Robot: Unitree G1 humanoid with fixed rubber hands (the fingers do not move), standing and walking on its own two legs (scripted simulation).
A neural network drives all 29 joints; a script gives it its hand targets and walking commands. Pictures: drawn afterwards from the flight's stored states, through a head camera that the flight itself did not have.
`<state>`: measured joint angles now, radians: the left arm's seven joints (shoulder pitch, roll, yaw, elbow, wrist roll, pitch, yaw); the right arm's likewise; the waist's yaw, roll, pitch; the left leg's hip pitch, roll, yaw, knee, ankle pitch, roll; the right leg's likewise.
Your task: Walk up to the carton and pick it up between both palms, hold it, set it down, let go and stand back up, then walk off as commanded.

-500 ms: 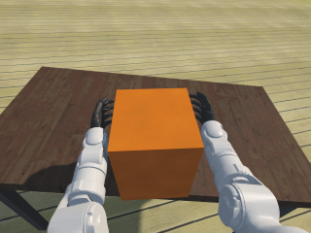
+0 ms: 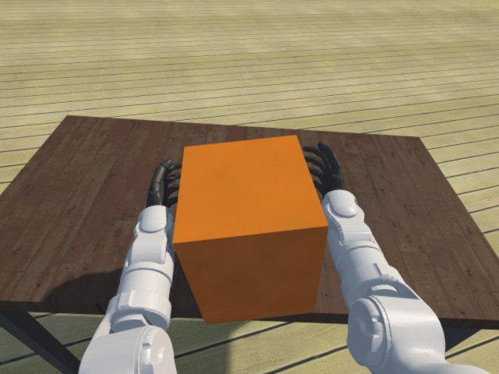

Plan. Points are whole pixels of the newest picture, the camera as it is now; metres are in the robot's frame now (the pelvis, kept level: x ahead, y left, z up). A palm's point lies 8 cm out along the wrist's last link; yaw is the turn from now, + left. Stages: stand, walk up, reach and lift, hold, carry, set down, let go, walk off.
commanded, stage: reach and lift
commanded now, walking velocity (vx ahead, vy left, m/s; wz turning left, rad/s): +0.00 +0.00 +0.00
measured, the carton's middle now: (250, 231) +0.37 +0.04 +0.04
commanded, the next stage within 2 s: none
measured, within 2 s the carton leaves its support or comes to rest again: neither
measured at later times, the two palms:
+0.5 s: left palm (162, 196) +0.35 +0.18 +0.13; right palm (345, 189) +0.40 -0.10 +0.14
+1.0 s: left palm (159, 179) +0.35 +0.18 +0.17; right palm (359, 178) +0.38 -0.11 +0.19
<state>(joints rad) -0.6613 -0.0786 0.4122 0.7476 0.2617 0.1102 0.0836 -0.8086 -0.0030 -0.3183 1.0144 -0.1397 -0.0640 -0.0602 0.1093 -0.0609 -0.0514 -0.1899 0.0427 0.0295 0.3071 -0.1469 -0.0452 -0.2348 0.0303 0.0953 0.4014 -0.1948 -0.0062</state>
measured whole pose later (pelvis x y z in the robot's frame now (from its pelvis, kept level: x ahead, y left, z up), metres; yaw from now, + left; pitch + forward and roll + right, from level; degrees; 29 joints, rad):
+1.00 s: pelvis -0.02 +0.01 +0.00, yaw +0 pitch -4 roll +1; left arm -0.66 -0.08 0.38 0.40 0.26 0.50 0.06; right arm -0.84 -0.01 -0.21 0.87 0.09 0.17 -0.12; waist -0.01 -0.07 -0.05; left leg -0.11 0.03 0.03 0.33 -0.15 -0.04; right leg -0.14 0.02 0.10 0.40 -0.19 0.00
